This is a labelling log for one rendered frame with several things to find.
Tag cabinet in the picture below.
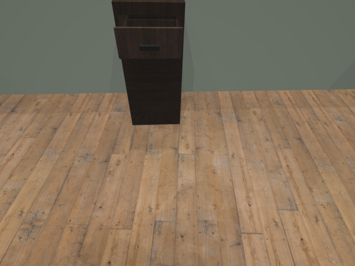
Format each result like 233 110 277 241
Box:
111 0 185 125

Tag drawer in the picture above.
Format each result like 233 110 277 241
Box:
114 19 183 59

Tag handle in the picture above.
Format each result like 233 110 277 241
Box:
139 43 160 51

